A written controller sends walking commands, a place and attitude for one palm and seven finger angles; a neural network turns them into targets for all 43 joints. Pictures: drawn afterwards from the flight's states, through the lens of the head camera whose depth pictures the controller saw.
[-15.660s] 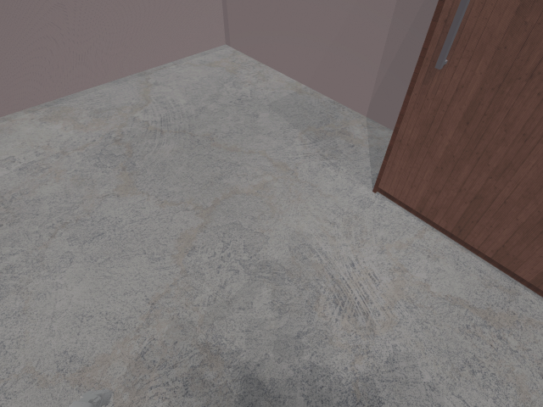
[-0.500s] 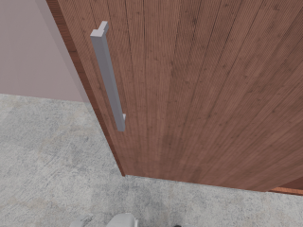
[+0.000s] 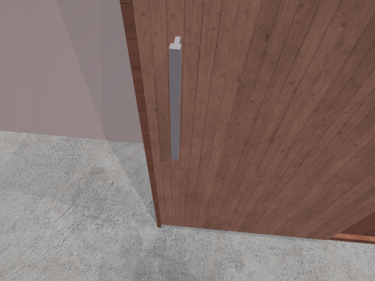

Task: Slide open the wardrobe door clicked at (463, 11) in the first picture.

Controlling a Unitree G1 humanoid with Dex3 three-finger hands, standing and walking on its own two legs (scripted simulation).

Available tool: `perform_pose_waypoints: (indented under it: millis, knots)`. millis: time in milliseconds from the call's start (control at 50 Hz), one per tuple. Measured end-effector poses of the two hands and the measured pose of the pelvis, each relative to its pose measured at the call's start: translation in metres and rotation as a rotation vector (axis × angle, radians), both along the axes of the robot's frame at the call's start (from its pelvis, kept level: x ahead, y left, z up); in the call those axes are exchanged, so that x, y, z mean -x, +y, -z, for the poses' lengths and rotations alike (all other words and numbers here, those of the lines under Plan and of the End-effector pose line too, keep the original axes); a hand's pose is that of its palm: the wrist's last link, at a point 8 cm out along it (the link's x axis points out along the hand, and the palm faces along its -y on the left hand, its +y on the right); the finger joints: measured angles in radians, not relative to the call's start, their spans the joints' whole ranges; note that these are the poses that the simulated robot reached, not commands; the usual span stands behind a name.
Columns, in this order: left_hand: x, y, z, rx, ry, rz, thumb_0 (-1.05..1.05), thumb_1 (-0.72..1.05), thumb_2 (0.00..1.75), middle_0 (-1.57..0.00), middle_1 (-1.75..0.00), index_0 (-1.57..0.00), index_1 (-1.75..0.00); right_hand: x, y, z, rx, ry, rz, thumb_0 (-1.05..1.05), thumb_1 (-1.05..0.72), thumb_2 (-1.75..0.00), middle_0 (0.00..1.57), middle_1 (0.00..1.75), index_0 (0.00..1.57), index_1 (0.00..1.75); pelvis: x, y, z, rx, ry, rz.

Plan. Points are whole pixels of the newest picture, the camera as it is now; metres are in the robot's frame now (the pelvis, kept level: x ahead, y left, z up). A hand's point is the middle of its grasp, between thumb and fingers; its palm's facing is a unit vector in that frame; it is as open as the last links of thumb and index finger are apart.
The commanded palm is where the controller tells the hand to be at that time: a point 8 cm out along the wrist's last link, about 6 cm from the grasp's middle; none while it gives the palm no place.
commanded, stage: come to a stop and stand still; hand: left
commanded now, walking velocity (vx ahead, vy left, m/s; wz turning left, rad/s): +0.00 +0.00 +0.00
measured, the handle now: (176, 109) +0.46 +0.07 +0.12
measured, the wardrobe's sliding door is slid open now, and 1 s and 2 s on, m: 0.00 0.00 0.00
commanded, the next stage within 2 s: look again from close up in 1.80 s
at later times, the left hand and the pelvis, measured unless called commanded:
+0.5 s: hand out of the picture -0.09 +0.13 -0.18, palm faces +0.06 -0.99 -0.15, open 7.3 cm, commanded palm none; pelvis -0.05 -0.02 +0.00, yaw +1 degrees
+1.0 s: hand out of the picture -0.08 +0.10 -0.18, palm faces +0.07 -0.99 -0.13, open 7.3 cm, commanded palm none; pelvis -0.03 -0.03 +0.00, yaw +0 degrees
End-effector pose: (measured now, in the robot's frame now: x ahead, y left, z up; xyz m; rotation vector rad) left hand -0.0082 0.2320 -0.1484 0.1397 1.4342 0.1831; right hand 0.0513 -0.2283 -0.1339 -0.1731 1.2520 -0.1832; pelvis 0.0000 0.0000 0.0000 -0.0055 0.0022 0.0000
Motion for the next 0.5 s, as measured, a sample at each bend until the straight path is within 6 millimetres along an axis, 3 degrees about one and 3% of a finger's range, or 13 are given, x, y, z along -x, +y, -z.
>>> perform_pose_waypoints:
  millis: [140, 320, 420, 500]
  knots:
    - [0.014, -0.017, -0.004, 0.005, -0.037, 0.019, 0.01, 0.91, 0.89, -0.2, -0.3, -0.2, -0.3, 0.068, 0.0, 0.016, -0.053, 0.117, 0.049, 0.0, -0.92, -0.9, 0.2, 0.3, 0.2, 0.3, 0.018, -0.003, 0.001, -0.011, -0.017, 0.001]
    - [0.042, -0.036, 0.003, 0.047, -0.014, 0.023, 0.01, 0.91, 0.89, -0.2, -0.3, -0.2, -0.3, 0.142, 0.013, 0.015, -0.087, 0.243, 0.102, 0.0, -0.91, -0.9, 0.2, 0.3, 0.2, 0.3, 0.032, -0.011, 0.001, -0.004, -0.035, 0.002]
    - [0.063, -0.045, 0.002, 0.059, 0.014, -0.002, 0.01, 0.91, 0.89, -0.2, -0.3, -0.2, -0.3, 0.163, 0.014, 0.013, -0.095, 0.303, 0.102, 0.0, -0.91, -0.9, 0.2, 0.3, 0.2, 0.3, 0.04, -0.013, 0.0, -0.009, -0.022, -0.007]
    - [0.088, -0.052, -0.002, 0.055, 0.058, -0.031, 0.0, 0.91, 0.89, -0.2, -0.3, -0.2, -0.3, 0.164, 0.011, 0.014, -0.099, 0.308, 0.09, 0.0, -0.91, -0.9, 0.2, 0.3, 0.2, 0.3, 0.046, -0.016, 0.0, -0.01, -0.015, -0.011]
